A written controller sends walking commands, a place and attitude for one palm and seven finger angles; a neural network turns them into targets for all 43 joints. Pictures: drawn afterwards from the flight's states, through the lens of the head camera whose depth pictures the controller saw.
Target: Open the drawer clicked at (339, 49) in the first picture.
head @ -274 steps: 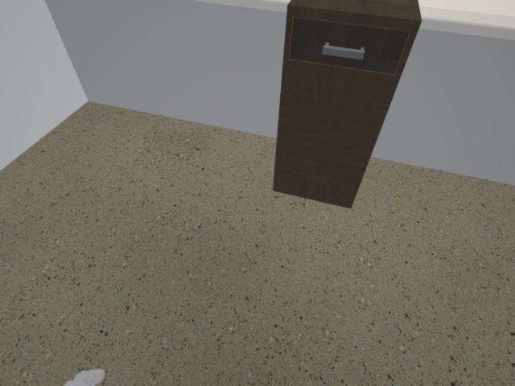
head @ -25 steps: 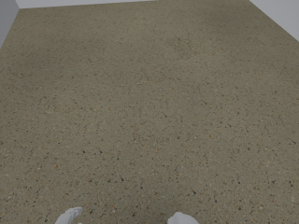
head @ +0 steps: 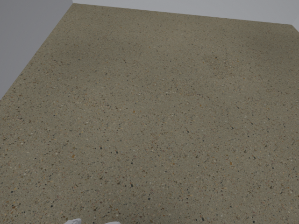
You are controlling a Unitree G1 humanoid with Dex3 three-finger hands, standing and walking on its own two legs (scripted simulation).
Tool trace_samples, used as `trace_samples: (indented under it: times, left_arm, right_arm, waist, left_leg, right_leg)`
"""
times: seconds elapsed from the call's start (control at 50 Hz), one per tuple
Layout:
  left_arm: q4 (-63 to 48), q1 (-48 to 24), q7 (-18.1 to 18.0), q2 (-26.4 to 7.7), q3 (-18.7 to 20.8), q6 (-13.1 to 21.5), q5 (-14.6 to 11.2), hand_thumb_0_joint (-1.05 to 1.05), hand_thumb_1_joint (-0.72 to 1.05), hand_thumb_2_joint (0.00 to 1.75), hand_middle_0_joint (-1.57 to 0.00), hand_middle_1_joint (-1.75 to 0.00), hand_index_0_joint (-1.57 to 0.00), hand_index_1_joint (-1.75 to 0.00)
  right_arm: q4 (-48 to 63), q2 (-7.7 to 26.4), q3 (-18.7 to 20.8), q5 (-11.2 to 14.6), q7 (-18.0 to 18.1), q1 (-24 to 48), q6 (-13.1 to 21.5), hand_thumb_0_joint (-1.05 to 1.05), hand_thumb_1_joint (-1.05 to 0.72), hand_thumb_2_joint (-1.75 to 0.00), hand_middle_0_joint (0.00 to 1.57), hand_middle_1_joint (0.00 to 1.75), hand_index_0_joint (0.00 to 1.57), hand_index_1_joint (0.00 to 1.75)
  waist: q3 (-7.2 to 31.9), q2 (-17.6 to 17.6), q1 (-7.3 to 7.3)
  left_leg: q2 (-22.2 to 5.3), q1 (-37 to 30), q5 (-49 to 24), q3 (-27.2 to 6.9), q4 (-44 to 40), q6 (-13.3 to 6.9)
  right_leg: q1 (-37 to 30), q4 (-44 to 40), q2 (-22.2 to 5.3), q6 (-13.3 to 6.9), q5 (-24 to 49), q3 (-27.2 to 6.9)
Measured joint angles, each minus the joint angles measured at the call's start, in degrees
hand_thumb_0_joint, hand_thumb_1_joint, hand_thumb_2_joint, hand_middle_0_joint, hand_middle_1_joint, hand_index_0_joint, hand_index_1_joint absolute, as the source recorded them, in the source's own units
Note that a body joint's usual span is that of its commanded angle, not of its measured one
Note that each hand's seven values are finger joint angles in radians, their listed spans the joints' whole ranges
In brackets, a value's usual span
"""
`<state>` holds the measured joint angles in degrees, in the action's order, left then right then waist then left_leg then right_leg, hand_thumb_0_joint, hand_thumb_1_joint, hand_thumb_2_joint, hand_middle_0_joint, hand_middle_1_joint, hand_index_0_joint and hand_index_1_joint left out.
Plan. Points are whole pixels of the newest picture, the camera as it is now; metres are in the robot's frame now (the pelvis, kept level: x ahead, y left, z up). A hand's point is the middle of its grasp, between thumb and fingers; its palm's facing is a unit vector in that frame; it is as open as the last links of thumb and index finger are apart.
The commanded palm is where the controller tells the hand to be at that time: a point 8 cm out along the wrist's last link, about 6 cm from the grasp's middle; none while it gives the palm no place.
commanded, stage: turn to face it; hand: left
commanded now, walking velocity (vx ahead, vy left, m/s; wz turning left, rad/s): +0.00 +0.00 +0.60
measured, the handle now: out of the picture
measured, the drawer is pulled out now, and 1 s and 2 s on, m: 0.00 0.00 0.00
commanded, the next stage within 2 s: none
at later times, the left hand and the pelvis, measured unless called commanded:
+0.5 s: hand out of the picture +0.04 +0.18 -0.13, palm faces +0.28 -0.92 -0.27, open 7.3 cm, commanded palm none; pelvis -0.03 -0.05 +0.01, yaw +15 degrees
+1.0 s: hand out of the picture -0.16 +0.17 -0.17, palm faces +0.59 -0.76 -0.27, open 7.3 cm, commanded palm none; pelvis -0.06 -0.04 +0.01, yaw +34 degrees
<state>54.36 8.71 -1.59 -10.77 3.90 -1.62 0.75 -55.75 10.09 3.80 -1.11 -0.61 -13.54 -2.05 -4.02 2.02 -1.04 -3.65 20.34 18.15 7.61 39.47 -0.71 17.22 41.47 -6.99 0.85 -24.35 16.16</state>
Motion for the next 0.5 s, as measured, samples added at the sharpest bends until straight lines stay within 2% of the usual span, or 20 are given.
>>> trace_samples:
  times: [0.04, 0.1, 0.18, 0.28, 0.36, 0.46, 0.48, 0.5]
  left_arm:
    - [0.43, 0.85, -0.10, -1.59, 0.73, -1.37, 0.06, -0.01, 0.91, 0.90, -0.20, -0.30, -0.21, -0.30]
    - [1.36, 1.51, 0.27, -3.05, 1.55, -2.26, 0.37, 0.00, 0.91, 0.90, -0.20, -0.30, -0.20, -0.30]
    - [1.06, 2.06, 0.73, -4.21, 1.81, -1.91, 0.27, 0.00, 0.91, 0.90, -0.20, -0.30, -0.20, -0.30]
    - [0.33, 1.67, 0.55, -4.62, 1.68, -2.00, 0.07, 0.01, 0.91, 0.90, -0.20, -0.30, -0.20, -0.30]
    - [-0.77, 0.09, 0.51, -3.79, 1.14, -2.06, -0.12, 0.01, 0.91, 0.90, -0.20, -0.30, -0.20, -0.30]
    - [-3.03, -1.23, 0.68, -1.66, -0.05, -1.03, -0.52, 0.00, 0.91, 0.90, -0.20, -0.30, -0.20, -0.30]
    - [-3.63, -0.95, 0.74, -1.38, -0.28, -0.58, -0.52, 0.00, 0.91, 0.90, -0.20, -0.30, -0.20, -0.30]
    - [-3.96, -0.65, 0.67, -0.92, -0.42, -0.03, -0.23, 0.00, 0.91, 0.90, -0.20, -0.30, -0.20, -0.30]
  right_arm:
    - [0.88, 0.22, -0.03, -0.26, 0.10, 0.81, 0.58, 0.01, -0.92, -0.90, 0.20, 0.30, 0.20, 0.30]
    - [1.76, 0.70, -0.12, -0.31, 0.69, 1.09, 1.05, 0.01, -0.91, -0.90, 0.20, 0.30, 0.20, 0.30]
    - [1.90, 1.24, -0.40, -0.01, 0.88, 1.17, 1.18, 0.01, -0.91, -0.90, 0.20, 0.30, 0.20, 0.30]
    - [2.12, 1.40, -0.32, 0.08, 0.49, 1.18, 0.89, 0.01, -0.91, -0.90, 0.20, 0.30, 0.20, 0.30]
    - [2.42, 1.78, 0.00, -0.07, 0.06, 1.51, 0.26, 0.01, -0.90, -0.90, 0.21, 0.30, 0.20, 0.30]
    - [2.91, 3.12, 0.88, -0.19, -0.34, 2.02, -0.89, 0.01, -0.90, -0.90, 0.21, 0.30, 0.20, 0.30]
    - [3.13, 3.38, 1.16, -0.10, -0.42, 1.89, -1.16, 0.01, -0.90, -0.90, 0.21, 0.30, 0.20, 0.30]
    - [3.24, 3.74, 1.55, 0.09, -0.46, 1.89, -1.48, 0.01, -0.90, -0.90, 0.21, 0.30, 0.20, 0.30]
  waist:
    - [-0.59, 0.62, 0.38]
    - [-0.77, -0.03, 0.29]
    - [-0.50, -0.90, 0.68]
    - [0.53, -1.48, 0.40]
    - [0.90, -2.13, -0.37]
    - [1.14, -3.80, -1.13]
    - [1.47, -3.87, -1.04]
    - [1.66, -4.20, -0.77]
  left_leg:
    - [0.80, 0.59, 0.76, -0.03, 0.34, -2.29]
    - [1.66, -0.13, -1.65, -1.24, -3.73, -2.58]
    - [2.89, -1.79, -5.67, -3.15, -9.89, -2.98]
    - [3.89, -2.40, -8.16, -6.11, -12.83, -2.60]
    - [4.61, -1.42, -9.25, -8.95, -12.66, -1.76]
    - [5.81, 1.36, -10.20, -12.76, -10.67, 0.13]
    - [6.34, 2.28, -10.07, -13.35, -9.60, 0.68]
    - [6.66, 3.81, -7.20, -13.70, -6.86, 1.23]
  right_leg:
    - [4.77, 10.70, 1.00, 1.35, -5.66, -5.28]
    - [10.00, 21.90, 2.27, 2.50, -2.76, -10.34]
    - [11.98, 23.99, 2.20, 3.80, 2.21, -14.18]
    - [9.65, 17.94, 2.16, 4.83, 2.11, -16.11]
    - [6.74, 11.23, 3.10, 4.76, 0.26, -16.30]
    - [0.81, -2.36, 5.37, 3.54, 2.05, -15.63]
    - [-1.38, -7.40, 5.46, 3.04, 3.86, -15.24]
    - [-2.38, -10.26, 5.44, 1.53, 4.38, -14.86]
